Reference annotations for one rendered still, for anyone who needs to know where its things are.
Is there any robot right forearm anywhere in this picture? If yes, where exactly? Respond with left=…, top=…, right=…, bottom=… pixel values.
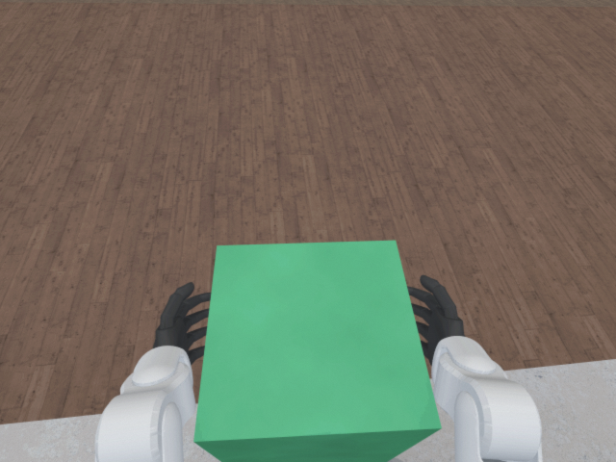
left=431, top=336, right=543, bottom=462

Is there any right robot hand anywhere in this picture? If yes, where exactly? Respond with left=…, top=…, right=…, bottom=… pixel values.
left=407, top=275, right=465, bottom=367

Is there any carton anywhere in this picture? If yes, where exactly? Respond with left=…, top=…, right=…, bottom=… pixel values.
left=193, top=241, right=442, bottom=462

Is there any left robot hand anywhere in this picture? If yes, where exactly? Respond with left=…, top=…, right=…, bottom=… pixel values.
left=152, top=282, right=211, bottom=365

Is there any robot left forearm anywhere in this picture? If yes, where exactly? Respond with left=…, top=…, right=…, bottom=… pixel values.
left=94, top=346, right=196, bottom=462

